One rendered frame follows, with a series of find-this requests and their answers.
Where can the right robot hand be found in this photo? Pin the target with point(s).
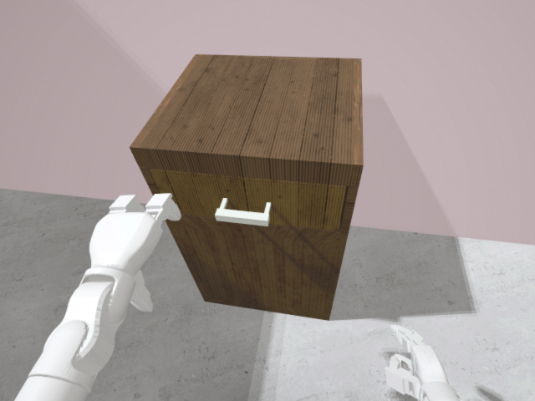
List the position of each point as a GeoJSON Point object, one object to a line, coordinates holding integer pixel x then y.
{"type": "Point", "coordinates": [406, 376]}

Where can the handle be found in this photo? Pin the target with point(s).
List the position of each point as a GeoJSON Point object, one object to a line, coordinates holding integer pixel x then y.
{"type": "Point", "coordinates": [243, 217]}

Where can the left robot forearm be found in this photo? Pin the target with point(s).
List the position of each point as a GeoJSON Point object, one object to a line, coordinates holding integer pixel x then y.
{"type": "Point", "coordinates": [81, 345]}

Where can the right robot forearm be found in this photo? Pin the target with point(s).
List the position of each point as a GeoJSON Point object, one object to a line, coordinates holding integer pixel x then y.
{"type": "Point", "coordinates": [438, 391]}

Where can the left robot hand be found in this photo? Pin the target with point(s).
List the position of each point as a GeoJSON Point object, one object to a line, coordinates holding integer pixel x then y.
{"type": "Point", "coordinates": [126, 237]}

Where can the cabinet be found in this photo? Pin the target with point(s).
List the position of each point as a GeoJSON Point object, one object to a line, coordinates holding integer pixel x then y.
{"type": "Point", "coordinates": [280, 118]}

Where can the drawer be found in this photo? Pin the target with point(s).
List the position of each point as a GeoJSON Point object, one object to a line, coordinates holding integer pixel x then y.
{"type": "Point", "coordinates": [293, 203]}

